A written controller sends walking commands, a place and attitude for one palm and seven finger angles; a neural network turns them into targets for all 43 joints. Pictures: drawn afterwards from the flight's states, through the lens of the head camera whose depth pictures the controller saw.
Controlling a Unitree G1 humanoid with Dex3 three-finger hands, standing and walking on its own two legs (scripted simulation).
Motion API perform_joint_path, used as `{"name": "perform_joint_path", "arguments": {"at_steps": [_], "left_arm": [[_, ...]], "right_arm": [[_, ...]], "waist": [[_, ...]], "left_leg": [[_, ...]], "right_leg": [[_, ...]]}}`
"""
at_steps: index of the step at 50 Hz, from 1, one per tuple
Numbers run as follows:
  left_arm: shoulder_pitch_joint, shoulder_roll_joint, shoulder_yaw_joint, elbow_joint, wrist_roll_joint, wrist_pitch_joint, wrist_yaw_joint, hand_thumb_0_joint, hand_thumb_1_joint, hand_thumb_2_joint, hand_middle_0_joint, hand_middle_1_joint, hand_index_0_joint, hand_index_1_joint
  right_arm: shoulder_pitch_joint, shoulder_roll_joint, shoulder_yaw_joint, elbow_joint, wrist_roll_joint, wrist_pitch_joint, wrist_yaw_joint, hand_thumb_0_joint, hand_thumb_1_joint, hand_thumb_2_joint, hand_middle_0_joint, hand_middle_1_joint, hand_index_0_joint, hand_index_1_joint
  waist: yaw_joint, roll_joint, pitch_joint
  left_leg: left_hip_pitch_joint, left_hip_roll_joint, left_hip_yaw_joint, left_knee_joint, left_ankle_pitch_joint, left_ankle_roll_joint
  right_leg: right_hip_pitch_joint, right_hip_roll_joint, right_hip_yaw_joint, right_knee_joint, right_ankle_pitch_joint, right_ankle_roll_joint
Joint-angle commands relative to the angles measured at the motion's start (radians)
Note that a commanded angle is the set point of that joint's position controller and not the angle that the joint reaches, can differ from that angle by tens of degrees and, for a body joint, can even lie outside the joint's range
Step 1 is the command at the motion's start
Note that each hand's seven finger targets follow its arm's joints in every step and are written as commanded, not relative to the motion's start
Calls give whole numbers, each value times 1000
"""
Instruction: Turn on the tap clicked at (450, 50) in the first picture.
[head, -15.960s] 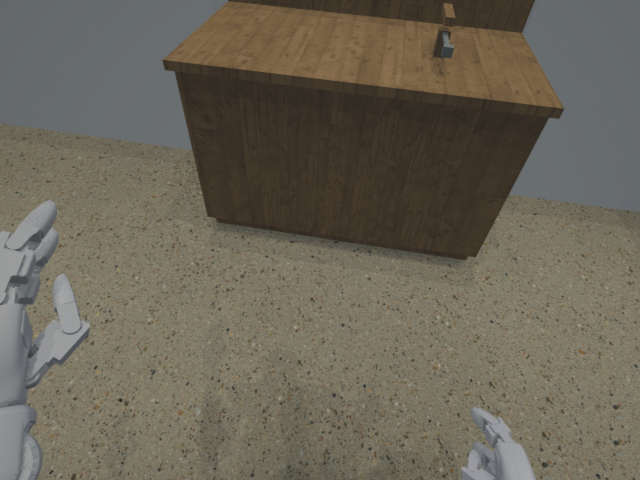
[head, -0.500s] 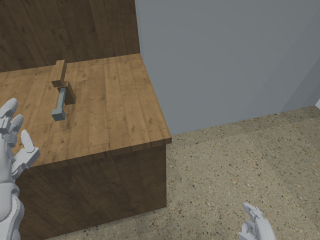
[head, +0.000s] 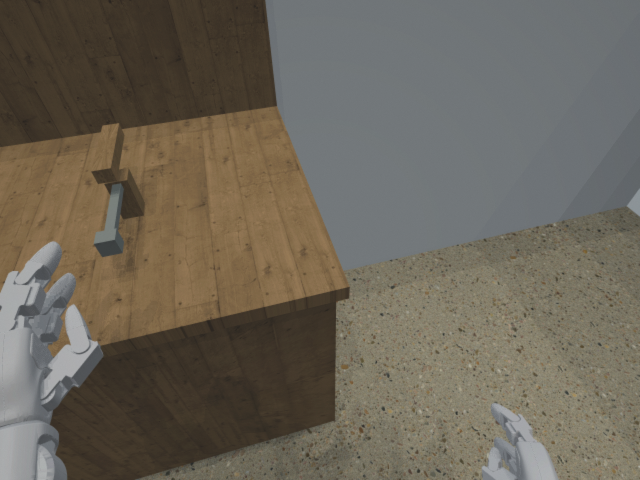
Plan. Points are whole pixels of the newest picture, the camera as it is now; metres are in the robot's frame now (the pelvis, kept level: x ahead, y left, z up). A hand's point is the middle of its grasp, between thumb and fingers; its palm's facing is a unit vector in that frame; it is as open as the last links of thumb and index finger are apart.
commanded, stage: turn the palm inward beside the body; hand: left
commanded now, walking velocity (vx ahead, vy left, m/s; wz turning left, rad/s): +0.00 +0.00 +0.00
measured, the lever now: (109, 242) +0.38 +0.37 +0.08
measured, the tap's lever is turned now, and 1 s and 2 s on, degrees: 0 0 0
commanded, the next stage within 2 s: reach beside the lever's end, fingers flat in 1.14 s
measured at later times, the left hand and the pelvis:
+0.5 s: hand (69, 389) +0.15 +0.25 +0.14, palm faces +0.53 -0.84 -0.13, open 7.4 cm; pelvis -0.04 +0.02 +0.00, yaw +0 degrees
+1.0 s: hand (109, 377) +0.17 +0.23 +0.14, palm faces +0.55 -0.83 -0.11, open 7.4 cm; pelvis -0.01 -0.01 +0.00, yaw +1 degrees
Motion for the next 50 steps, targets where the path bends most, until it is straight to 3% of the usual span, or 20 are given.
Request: {"name": "perform_joint_path", "arguments": {"at_steps": [1, 2, 3, 8, 12, 13, 17, 18, 22, 23, 27, 30, 32, 33, 37, 38, 41, 46, 47, 50], "left_arm": [[-96, 153, 78, -229, 14, -85, 42, 0, 900, 900, -200, -300, -200, -300], [-103, 169, 89, -237, 21, -78, 53, 0, 900, 900, -200, -300, -200, -300], [-112, 145, 65, -247, 24, -73, 59, 0, 900, 900, -200, -300, -200, -300], [-100, 108, 27, -220, 17, -8, 71, 0, 900, 900, -200, -300, -200, -300], [-117, 119, 20, -245, 33, 28, 90, 0, 900, 900, -200, -300, -200, -300], [-126, 92, -8, -253, 33, 29, 94, 0, 900, 900, -200, -300, -200, -300], [-111, 109, 6, -276, 44, 26, 120, 0, 900, 900, -200, -300, -200, -300], [-110, 83, -15, -284, 42, 23, 122, 0, 900, 900, -200, -300, -200, -300], [-88, 84, -4, -272, 34, 30, 132, 0, 900, 900, -200, -300, -200, -300], [-84, 61, -27, -271, 30, 33, 130, 0, 900, 900, -200, -300, -200, -300], [-54, 75, -10, -283, 22, 43, 133, 0, 900, 900, -200, -300, -200, -300], [-80, 54, -32, -298, 14, 41, 132, 0, 900, 900, -200, -300, -200, -300], [-86, 79, -9, -307, 16, 39, 138, 0, 900, 900, -200, -300, -200, -300], [-86, 56, -27, -313, 10, 37, 138, 0, 900, 900, -200, -300, -200, -300], [-58, 68, -2, -296, -2, 59, 134, 0, 900, 900, -200, -300, -200, -300], [-53, 41, -28, -290, -6, 65, 129, 0, 900, 900, -200, -300, -200, -300], [-40, 53, -16, -278, -7, 85, 119, 0, 900, 900, -200, -300, -200, -300], [-51, 52, -10, -287, -11, 91, 117, 0, 900, 900, -200, -300, -200, -300], [-49, 74, 13, -285, -10, 90, 122, 0, 900, 900, -200, -300, -200, -300], [-56, 46, -9, -283, -7, 76, 123, 0, 900, 900, -200, -300, -200, -300]], "right_arm": [[-97, -101, -25, -161, -2, -66, -5, 0, -900, -900, 200, 300, 200, 300], [-105, -98, -20, -161, -2, -67, -7, 0, -900, -900, 200, 300, 200, 300], [-111, -94, -17, -164, -2, -69, -5, 0, -900, -900, 200, 300, 200, 300], [-143, -91, 0, -172, 1, -64, -10, 0, -900, -900, 200, 300, 200, 300], [-159, -88, 11, -174, -2, -63, -16, 0, -900, -900, 200, 300, 200, 300], [-166, -86, 14, -178, -3, -64, -15, 0, -900, -900, 200, 300, 200, 300], [-175, -85, 17, -175, -11, -68, -14, 0, -900, -900, 200, 300, 200, 300], [-180, -82, 18, -180, -10, -69, -13, 0, -900, -900, 200, 300, 200, 300], [-187, -81, 21, -172, -10, -71, -13, 0, -900, -900, 200, 300, 200, 300], [-194, -79, 21, -176, -9, -71, -13, 0, -900, -900, 200, 300, 200, 300], [-188, -82, 20, -172, -12, -76, -13, 0, -900, -900, 200, 300, 200, 300], [-189, -80, 20, -173, -12, -82, -15, 0, -900, -900, 200, 300, 200, 300], [-180, -81, 19, -167, -13, -86, -16, 0, -900, -900, 200, 300, 200, 300], [-184, -80, 19, -173, -12, -88, -16, 0, -900, -900, 200, 300, 200, 300], [-170, -83, 15, -167, -13, -87, -17, 0, -900, -900, 200, 300, 200, 300], [-174, -82, 16, -171, -11, -87, -17, 0, -900, -900, 200, 300, 200, 300], [-165, -85, 14, -174, -12, -82, -18, 0, -900, -900, 200, 300, 200, 300], [-161, -82, 11, -178, -8, -74, -18, 0, -900, -900, 200, 300, 200, 300], [-158, -82, 10, -175, -10, -73, -19, 0, -900, -900, 200, 300, 200, 300], [-152, -79, 8, -177, -10, -73, -17, 0, -900, -900, 200, 300, 200, 300]], "waist": [[-11, -6, -116], [-6, 21, -109], [-9, 34, -116], [-7, 13, -58], [-2, 42, -29], [-13, 27, -23], [-4, 29, -26], [-5, 35, -32], [-2, 29, 0], [-8, 28, 5], [-1, 27, -12], [-13, 17, -12], [-9, 28, -18], [-14, 25, -23], [-2, 26, -54], [-11, 8, -45], [-6, -36, -56], [-5, -35, -63], [-2, -36, -61], [-12, -54, -72]], "left_leg": [[48, -8, 13, -71, 318, 36], [51, -8, 13, -77, 302, 34], [54, -6, 10, -83, 292, 31], [24, 3, -11, -124, 174, 27], [17, 6, -28, -158, 84, 22], [17, 8, -34, -165, 51, 22], [12, 9, -44, -182, -2, 17], [11, 7, -43, -183, -20, 17], [-11, 5, -45, -194, -85, 18], [-12, 3, -41, -190, -97, 22], [-12, -1, -34, -176, -64, 25], [-4, -5, -26, -156, -27, 30], [2, -5, -27, -152, -7, 29], [6, -6, -27, -148, 13, 29], [22, -10, -14, -130, 104, 30], [24, -11, -11, -125, 123, 32], [23, -14, -4, -115, 164, 37], [33, -18, 10, -100, 211, 40], [33, -18, 10, -99, 210, 40], [38, -19, 15, -85, 235, 42]], "right_leg": [[24, -15, 22, -89, 359, 34], [18, -12, 22, -95, 326, 30], [16, -13, 19, -94, 304, 27], [-5, -7, 10, -123, 168, 23], [-11, -3, 10, -135, 95, 19], [-20, -4, 8, -136, 74, 21], [-16, -1, 7, -135, 46, 20], [-15, -4, 8, -135, 35, 21], [-18, -5, 11, -149, -1, 21], [-20, -9, 14, -154, -11, 23], [-7, -9, 16, -162, 0, 22], [-10, -12, 21, -169, 12, 23], [-5, -11, 22, -171, 23, 22], [-4, -13, 21, -167, 40, 22], [26, -13, 22, -167, 113, 22], [26, -16, 24, -168, 135, 23], [46, -19, 29, -166, 196, 28], [60, -25, 39, -165, 272, 35], [61, -23, 42, -170, 273, 37], [64, -29, 48, -162, 329, 44]]}}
